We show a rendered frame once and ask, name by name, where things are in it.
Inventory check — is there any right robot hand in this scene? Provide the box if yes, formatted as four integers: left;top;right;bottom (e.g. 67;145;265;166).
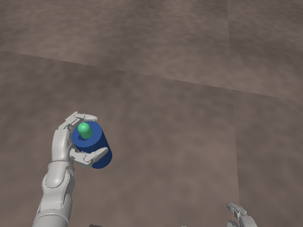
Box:
226;202;257;227

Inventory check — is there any left robot arm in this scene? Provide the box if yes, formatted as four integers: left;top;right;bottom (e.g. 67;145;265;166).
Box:
32;160;75;227

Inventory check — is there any bottle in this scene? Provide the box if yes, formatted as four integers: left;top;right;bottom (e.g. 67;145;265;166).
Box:
71;121;112;169

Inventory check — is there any left robot hand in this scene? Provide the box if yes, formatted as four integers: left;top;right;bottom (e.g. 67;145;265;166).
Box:
51;112;108;169

